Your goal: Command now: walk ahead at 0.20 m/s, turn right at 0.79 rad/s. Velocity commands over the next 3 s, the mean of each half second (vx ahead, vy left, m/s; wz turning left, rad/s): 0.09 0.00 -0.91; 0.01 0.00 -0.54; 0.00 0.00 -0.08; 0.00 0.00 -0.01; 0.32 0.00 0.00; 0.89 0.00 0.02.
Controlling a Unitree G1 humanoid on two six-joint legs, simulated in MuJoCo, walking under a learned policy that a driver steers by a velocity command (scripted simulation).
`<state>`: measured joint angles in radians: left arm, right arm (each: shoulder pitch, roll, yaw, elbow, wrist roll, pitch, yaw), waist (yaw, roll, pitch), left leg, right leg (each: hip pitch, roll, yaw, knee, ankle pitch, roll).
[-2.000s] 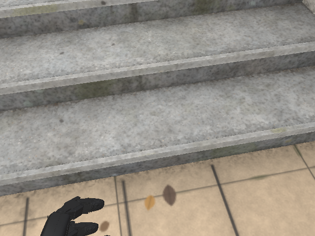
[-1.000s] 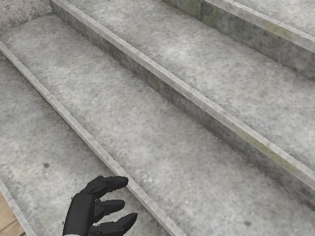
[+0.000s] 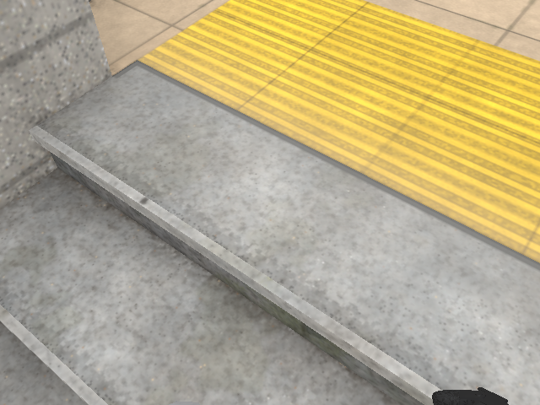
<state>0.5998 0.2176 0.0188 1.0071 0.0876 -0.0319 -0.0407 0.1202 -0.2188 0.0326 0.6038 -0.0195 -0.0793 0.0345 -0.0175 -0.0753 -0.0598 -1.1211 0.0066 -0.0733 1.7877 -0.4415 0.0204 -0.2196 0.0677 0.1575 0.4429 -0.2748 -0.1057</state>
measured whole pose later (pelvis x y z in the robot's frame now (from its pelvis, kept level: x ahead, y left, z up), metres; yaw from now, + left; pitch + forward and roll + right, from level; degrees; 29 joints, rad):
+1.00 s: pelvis +0.22 +0.06 +0.14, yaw -43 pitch +4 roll -1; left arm 0.16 0.22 0.02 0.67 0.00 -0.09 -0.04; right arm 0.11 -0.22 -0.02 0.71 0.01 -0.11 0.06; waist 0.01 0.02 -0.04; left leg -0.41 0.02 0.03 0.66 -0.33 0.02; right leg -0.39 0.03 0.06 0.66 -0.34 0.02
